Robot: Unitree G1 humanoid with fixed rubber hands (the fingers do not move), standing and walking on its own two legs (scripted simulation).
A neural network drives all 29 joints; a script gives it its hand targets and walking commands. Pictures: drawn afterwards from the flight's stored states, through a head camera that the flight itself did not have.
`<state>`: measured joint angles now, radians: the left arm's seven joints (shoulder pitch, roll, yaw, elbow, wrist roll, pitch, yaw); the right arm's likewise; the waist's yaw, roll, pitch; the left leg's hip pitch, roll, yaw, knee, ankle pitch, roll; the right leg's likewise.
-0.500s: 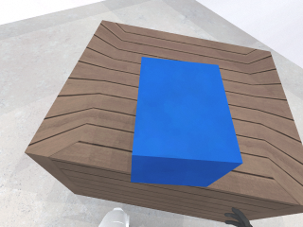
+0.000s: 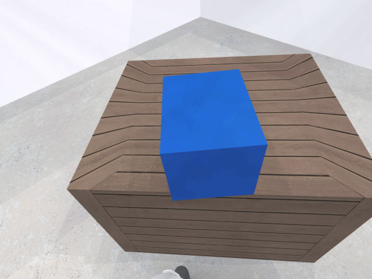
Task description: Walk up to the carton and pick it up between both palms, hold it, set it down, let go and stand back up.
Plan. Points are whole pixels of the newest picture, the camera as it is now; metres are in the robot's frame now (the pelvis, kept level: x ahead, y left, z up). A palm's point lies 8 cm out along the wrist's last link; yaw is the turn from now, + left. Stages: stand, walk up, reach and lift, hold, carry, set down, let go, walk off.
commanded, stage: walk up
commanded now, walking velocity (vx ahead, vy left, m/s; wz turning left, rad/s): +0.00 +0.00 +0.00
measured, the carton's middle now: (206, 133) +0.51 -0.03 -0.01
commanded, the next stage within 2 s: none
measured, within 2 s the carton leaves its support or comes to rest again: neither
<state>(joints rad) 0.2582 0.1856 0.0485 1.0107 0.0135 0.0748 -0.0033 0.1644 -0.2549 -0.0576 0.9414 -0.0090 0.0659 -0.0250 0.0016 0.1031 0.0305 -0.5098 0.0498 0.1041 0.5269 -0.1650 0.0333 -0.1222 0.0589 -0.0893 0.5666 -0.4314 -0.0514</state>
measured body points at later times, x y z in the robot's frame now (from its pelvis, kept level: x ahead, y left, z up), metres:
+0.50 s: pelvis -0.05 -0.01 +0.02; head -0.05 +0.02 +0.47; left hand -0.05 +0.21 -0.15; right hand -0.03 -0.23 -0.13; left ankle -0.11 +0.10 -0.72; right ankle -0.07 -0.08 -0.72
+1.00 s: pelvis -0.07 +0.03 +0.02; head -0.05 +0.04 +0.47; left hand -0.10 +0.23 -0.14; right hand -0.13 -0.17 -0.14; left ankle -0.11 +0.10 -0.72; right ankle -0.07 -0.08 -0.72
